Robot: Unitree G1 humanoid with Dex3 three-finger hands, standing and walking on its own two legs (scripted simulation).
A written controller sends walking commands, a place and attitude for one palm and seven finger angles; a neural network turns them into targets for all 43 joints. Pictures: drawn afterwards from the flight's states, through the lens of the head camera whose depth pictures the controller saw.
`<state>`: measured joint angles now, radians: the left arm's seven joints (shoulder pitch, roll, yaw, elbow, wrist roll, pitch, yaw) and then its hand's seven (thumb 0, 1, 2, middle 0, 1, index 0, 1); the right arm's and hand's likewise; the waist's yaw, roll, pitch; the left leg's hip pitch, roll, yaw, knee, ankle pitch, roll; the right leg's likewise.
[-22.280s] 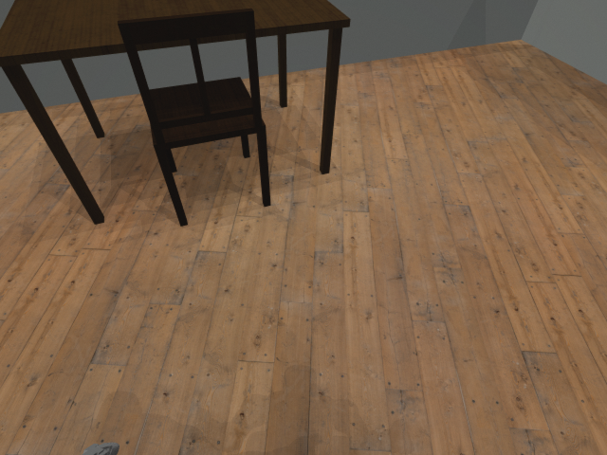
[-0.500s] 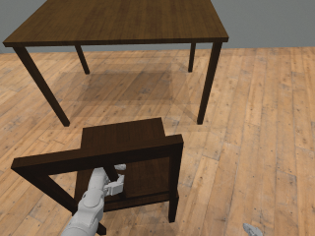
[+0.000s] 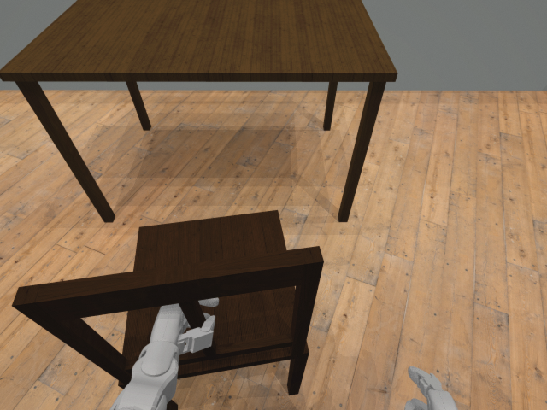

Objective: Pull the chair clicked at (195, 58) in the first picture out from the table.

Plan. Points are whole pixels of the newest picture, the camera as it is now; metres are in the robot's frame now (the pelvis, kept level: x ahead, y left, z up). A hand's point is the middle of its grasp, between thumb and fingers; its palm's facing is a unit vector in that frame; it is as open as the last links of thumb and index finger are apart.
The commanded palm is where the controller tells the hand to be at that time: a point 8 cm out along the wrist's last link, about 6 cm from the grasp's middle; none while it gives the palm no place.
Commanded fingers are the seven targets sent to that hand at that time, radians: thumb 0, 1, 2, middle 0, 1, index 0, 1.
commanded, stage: stop walking, hand still on the chair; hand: left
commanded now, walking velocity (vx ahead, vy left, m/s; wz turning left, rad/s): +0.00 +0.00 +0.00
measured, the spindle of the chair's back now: (200, 327) +0.28 +0.14 -0.11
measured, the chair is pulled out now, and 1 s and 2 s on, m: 0.62 0.62 0.62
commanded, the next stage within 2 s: open the thumb and straighten the fingers in 0.06 s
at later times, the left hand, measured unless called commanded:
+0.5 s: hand (199, 327) +0.26 +0.13 -0.07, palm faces -0.01 -0.98 -0.18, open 10.7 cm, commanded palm +0.24 +0.18 -0.05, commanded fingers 0.00 -0.55 0.20 -0.30 -0.87 -0.30 -0.87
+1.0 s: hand (193, 332) +0.25 +0.15 -0.08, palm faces +0.00 -0.98 -0.18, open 17.3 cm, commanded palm +0.23 +0.20 -0.05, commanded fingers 0.00 -0.55 0.20 0.00 0.00 0.00 0.00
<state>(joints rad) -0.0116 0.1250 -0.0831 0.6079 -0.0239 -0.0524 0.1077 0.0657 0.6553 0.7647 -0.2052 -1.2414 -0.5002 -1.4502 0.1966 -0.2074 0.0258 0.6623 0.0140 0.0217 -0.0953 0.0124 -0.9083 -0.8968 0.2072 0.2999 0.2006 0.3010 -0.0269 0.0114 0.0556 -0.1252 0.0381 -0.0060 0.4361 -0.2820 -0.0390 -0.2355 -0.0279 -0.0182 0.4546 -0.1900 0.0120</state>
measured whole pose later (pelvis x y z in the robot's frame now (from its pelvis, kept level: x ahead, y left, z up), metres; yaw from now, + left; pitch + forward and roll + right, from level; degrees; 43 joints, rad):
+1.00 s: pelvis +0.02 +0.01 -0.04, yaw +3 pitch +11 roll +0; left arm 0.19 0.17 -0.08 0.12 -0.05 0.21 0.05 -0.01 -0.54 0.20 -0.03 -0.08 -0.03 -0.08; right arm 0.24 -0.26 0.01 0.56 0.03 -0.13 -0.08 0.02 -0.91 -0.90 0.21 0.30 0.20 0.30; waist -0.04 0.05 -0.12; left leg -0.56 0.01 -0.06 0.86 -0.49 -0.03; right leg -0.64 -0.07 -0.06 0.85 -0.40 0.02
